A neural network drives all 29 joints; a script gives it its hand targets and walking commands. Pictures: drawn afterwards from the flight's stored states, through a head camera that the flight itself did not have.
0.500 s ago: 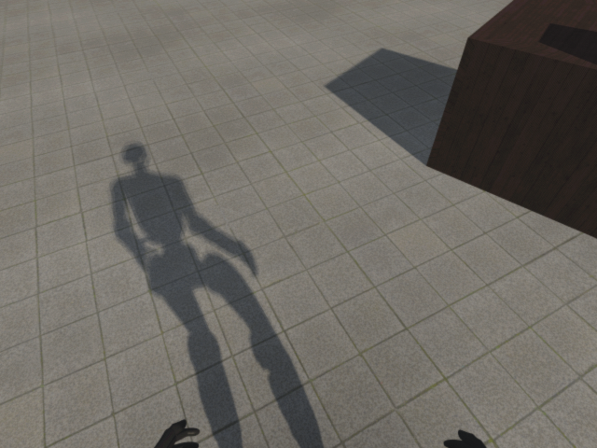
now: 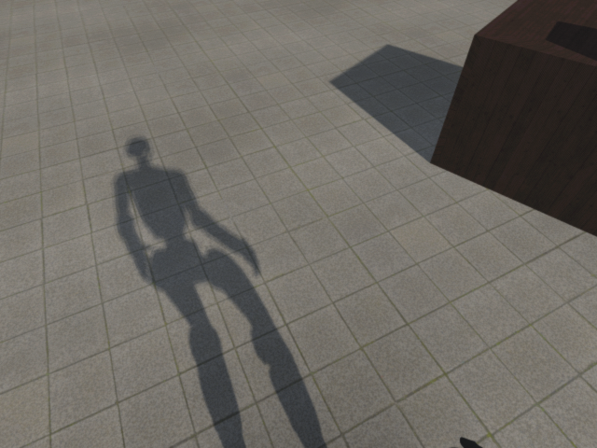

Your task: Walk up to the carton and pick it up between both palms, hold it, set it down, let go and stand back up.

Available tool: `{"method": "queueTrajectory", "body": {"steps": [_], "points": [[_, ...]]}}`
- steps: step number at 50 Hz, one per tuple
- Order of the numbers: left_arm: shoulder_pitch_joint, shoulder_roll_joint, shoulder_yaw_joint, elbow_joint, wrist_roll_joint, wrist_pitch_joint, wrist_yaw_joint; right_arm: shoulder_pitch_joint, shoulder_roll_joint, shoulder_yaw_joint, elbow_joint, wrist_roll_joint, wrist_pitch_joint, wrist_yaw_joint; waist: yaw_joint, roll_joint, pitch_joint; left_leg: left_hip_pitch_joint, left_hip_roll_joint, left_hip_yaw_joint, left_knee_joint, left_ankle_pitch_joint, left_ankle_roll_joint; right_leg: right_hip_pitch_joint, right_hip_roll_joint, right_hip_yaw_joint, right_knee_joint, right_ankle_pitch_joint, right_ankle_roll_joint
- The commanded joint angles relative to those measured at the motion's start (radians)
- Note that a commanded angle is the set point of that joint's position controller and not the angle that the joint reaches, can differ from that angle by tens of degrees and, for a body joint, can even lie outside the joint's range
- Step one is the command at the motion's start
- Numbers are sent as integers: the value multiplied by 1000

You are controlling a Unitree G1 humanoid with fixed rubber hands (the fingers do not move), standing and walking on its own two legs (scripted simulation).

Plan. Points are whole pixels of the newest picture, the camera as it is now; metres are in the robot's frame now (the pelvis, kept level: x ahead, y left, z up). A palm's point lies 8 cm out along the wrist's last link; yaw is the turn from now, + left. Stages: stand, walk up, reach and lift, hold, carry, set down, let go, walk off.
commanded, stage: stand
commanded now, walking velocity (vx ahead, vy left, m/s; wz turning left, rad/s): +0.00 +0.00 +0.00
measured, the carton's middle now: out of the picture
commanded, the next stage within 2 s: walk up in 1.50 s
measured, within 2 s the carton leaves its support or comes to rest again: neither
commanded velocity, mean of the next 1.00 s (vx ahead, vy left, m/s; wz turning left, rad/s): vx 0.00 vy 0.00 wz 0.00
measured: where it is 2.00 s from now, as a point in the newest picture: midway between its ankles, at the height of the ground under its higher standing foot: outside the picture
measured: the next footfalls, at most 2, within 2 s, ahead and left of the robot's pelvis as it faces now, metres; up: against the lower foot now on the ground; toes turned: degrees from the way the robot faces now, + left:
none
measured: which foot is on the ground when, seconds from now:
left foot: down 0.00-1.00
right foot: down 0.00-1.00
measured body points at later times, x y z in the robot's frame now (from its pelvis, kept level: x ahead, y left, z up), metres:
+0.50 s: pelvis +0.02 +0.00 +0.00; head +0.03 +0.00 +0.45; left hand +0.09 +0.23 -0.14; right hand +0.08 -0.24 -0.13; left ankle +0.02 +0.11 -0.73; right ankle +0.02 -0.13 -0.73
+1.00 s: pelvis +0.03 -0.01 +0.01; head +0.03 +0.00 +0.46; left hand +0.04 +0.22 -0.14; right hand +0.05 -0.24 -0.14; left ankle +0.02 +0.11 -0.73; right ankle +0.02 -0.13 -0.73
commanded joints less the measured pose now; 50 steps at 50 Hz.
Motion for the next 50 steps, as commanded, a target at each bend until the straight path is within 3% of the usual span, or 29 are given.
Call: {"method": "queueTrajectory", "body": {"steps": [1, 2, 3, 5, 6, 7, 8, 9, 10, 12, 13, 15, 17, 18, 21, 24, 29, 37, 50], "points": [[28, 89, 37, -54, -6, -32, 4, 16, -91, -32, -54, 5, -32, -7, 2, 68, -66, 34, 67, -69, -159, -11, 32, 11, -30, 29, -108, 17, -31], [39, 84, 33, -47, -6, -33, 7, 24, -98, -39, -45, 5, -32, -9, 4, 51, -42, 3, 66, -71, -150, -10, 37, 28, -27, 28, -106, 30, -30], [34, 93, 36, -38, -3, -32, 8, 21, -115, -43, -44, 4, -31, -9, -4, 91, -63, 24, 72, -77, -177, -65, 32, 16, -18, 11, -97, 13, -31], [23, 82, 36, -42, -3, -34, 1, 20, -88, -33, -39, 5, -29, -8, 2, 70, -55, 11, 69, -65, -160, 8, 35, 47, -25, 17, -98, 66, -29], [32, 85, 36, -29, -3, -35, 5, 16, -79, -33, -34, 5, -32, -11, -3, 20, -65, 33, 66, -58, -143, 40, 36, 39, -35, 33, -109, 65, -33], [26, 68, 32, -27, -4, -31, 7, 2, -65, -32, -32, 1, -30, -10, 1, 18, -30, 22, 69, -61, -137, 39, 37, 17, -41, 40, -125, 67, -35], [32, 82, 37, -23, -5, -34, 5, 3, -74, -37, -36, 3, -34, -12, 3, -22, -7, 20, 74, -70, -153, 36, 39, -2, -38, 46, -127, 50, -37], [31, 61, 32, -13, -4, -33, 8, 16, -84, -36, -18, -3, -29, -15, 3, 2, 26, 14, 74, -64, -147, 32, 39, -15, -44, 49, -143, 40, -34], [33, 58, 27, -1, -2, -33, 11, 60, -97, -42, -9, 1, -26, -14, -16, -57, 20, 23, 58, -46, -117, 46, 31, -17, -58, 72, -165, 22, -43], [-2, 89, 40, -12, -2, -31, 12, 65, -81, -40, 7, -1, -23, -11, -25, -31, 30, 7, 50, -49, -137, 22, 24, -17, -53, 62, -169, -33, -44], [17, 96, 45, -9, -1, -28, 16, 58, -73, -38, 9, 0, -25, -13, -12, -38, 41, 4, 48, -37, -130, 35, 19, -21, -54, 66, -183, -49, -45], [20, 103, 47, 7, -5, -33, 17, 37, -76, -44, 9, 3, -35, -8, -11, -53, -18, 65, 60, -45, -121, 97, 27, 2, -58, 69, -179, 25, -48], [2, 86, 43, 12, -8, -32, 17, 63, -72, -40, 22, 5, -38, -8, -16, -56, -43, 43, 60, -48, -130, 88, 23, 27, -52, 57, -161, 18, -42], [15, 92, 48, 13, -13, -38, 19, 48, -87, -45, 27, 8, -42, -12, -5, 17, -86, 55, 53, -74, -134, 111, 33, 79, -42, 67, -135, 73, -50], [38, 87, 49, 36, -17, -45, 22, 23, -83, -44, 37, 9, -49, -19, 12, 58, -121, 86, 70, -75, -132, 219, 38, 116, -42, 51, -100, 180, -52], [35, 84, 49, 60, -11, -39, 24, 36, -79, -44, 58, 7, -43, -24, 8, 78, -59, 58, 74, -84, -156, 177, 40, 95, -39, 47, -113, 147, -50], [47, 77, 50, 103, -9, -32, 26, 66, -81, -49, 100, 7, -31, -29, 1, 47, 41, 47, 72, -84, -176, 146, 39, 58, -46, 61, -152, 149, -50], [34, 73, 50, 162, -16, -41, 29, 75, -87, -55, 150, 13, -34, -30, -11, -18, -14, 124, 70, -79, -178, 162, 34, 98, -54, 66, -190, 164, -47], [66, 52, 48, 268, -14, -31, 34, 91, -49, -45, 253, 12, -28, -37, -1, 39, 51, 114, 73, -80, -225, 148, 27, 126, -55, 63, -216, 147, -47]]}}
